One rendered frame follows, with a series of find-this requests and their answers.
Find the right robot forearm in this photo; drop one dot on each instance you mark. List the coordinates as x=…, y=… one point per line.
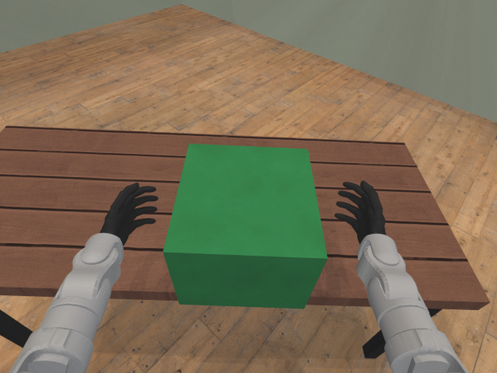
x=413, y=343

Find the carton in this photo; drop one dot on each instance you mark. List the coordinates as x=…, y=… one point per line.
x=245, y=228

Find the left robot forearm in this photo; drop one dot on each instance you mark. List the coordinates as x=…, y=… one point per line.
x=63, y=342

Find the left robot hand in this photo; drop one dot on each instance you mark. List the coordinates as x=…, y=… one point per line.
x=120, y=219

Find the table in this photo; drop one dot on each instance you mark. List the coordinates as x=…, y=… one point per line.
x=57, y=186

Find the right robot hand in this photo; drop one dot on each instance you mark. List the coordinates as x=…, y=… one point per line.
x=369, y=215

